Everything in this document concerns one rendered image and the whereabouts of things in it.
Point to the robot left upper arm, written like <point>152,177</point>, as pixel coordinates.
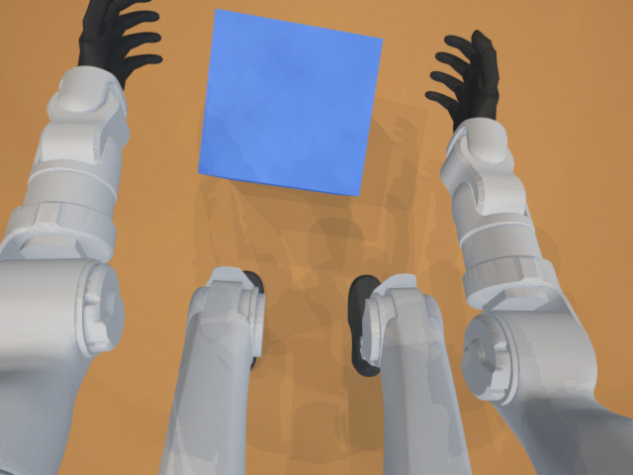
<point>56,315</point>

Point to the robot right upper arm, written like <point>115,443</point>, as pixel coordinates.
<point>537,369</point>

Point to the left robot hand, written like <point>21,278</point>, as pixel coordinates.
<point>103,45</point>

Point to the right robot hand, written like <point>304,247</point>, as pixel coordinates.
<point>478,95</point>

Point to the robot right foot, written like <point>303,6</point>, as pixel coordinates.
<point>360,290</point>

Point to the robot left forearm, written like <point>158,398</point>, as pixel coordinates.
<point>74,182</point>

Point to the robot right forearm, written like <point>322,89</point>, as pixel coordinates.
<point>504,266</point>

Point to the left robot shin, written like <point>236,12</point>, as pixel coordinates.
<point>226,273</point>

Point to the carton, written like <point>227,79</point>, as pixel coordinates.
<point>288,104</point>

